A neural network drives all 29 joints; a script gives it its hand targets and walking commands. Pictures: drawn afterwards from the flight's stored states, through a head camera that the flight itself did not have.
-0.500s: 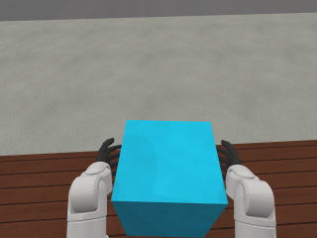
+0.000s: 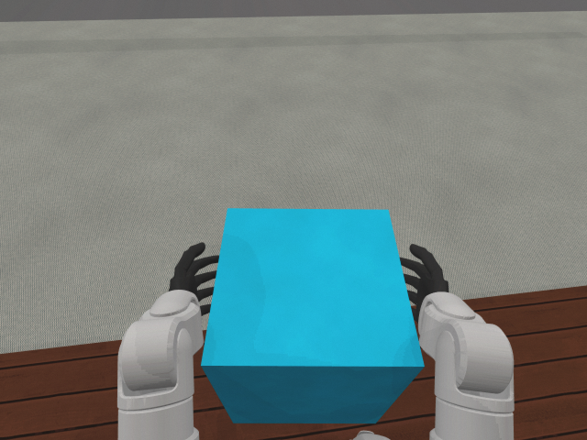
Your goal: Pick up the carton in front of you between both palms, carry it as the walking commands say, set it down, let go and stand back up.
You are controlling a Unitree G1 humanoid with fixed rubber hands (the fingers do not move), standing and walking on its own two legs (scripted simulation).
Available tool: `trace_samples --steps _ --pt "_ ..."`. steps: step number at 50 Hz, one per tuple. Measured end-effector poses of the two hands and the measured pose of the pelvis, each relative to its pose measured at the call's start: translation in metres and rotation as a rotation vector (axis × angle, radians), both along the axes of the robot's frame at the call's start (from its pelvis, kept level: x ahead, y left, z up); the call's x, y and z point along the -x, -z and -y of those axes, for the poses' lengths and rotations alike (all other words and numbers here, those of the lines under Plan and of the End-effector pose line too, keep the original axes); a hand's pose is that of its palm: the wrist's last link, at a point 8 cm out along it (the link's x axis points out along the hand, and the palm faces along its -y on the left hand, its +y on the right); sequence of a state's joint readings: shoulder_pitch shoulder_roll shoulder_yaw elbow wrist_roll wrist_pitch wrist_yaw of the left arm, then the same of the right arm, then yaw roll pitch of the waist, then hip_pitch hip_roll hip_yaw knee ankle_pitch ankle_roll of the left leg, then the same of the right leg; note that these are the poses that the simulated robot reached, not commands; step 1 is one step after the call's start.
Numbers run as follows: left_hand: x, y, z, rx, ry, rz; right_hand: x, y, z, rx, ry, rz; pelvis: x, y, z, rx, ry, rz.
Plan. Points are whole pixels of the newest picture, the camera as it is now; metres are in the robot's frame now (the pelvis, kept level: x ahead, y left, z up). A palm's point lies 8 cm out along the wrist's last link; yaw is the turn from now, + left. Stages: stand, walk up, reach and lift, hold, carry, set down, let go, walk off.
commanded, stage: carry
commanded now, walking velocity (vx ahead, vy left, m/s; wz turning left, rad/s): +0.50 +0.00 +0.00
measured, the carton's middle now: (306, 322) +0.28 -0.01 +0.02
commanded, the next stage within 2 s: none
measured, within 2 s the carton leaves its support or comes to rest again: neither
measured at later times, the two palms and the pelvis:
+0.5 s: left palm (210, 147) +0.59 +0.15 +0.08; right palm (372, 140) +0.61 -0.15 +0.09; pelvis +0.24 -0.03 -0.02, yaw +3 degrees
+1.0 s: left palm (213, 116) +0.68 +0.15 +0.09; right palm (364, 114) +0.69 -0.15 +0.09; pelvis +0.32 -0.01 -0.02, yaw +1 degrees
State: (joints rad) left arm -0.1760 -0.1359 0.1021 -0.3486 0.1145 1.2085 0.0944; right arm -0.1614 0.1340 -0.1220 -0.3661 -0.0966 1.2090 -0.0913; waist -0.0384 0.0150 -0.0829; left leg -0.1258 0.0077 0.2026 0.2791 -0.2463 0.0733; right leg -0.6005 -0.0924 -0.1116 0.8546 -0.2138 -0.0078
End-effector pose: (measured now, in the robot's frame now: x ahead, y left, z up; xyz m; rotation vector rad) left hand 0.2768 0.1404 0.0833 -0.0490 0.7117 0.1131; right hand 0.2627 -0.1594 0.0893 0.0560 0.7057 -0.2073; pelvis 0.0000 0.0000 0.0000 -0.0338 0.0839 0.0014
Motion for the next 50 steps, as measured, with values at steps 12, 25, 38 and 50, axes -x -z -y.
trace_samples --steps 12,25,38,50 --pt "-0.167 0.013 0.006 -0.034 -0.106 0.06 -0.199 0.023 0.006 -0.035 -0.107 0.061 -0.161 0.037 0.028 -0.006 -0.042 0.039" --pt "-0.31 -0.001 -0.006 -0.066 -0.073 0.031 -0.344 0.004 -0.006 0.026 -0.146 0.033 -0.243 0.024 0.027 -0.028 -0.043 0.028" --pt "-0.391 -0.011 -0.007 -0.063 -0.025 -0.047 -0.41 -0.005 -0.006 0.03 -0.105 -0.047 -0.305 0.02 0.012 -0.03 -0.026 0.003" --pt "-0.403 -0.008 -0.01 -0.052 -0.034 -0.028 -0.424 -0.003 -0.01 0.019 -0.094 -0.027 -0.318 0.015 0.007 -0.028 -0.024 -0.01"
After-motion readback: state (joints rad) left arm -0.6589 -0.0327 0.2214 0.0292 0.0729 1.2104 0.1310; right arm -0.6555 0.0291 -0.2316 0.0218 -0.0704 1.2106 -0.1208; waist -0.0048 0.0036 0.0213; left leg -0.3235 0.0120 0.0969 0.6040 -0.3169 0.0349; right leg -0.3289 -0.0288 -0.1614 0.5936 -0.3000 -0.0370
